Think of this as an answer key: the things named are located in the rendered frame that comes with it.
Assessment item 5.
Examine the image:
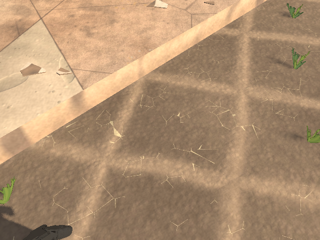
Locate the left robot hand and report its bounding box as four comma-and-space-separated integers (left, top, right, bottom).
23, 224, 73, 240

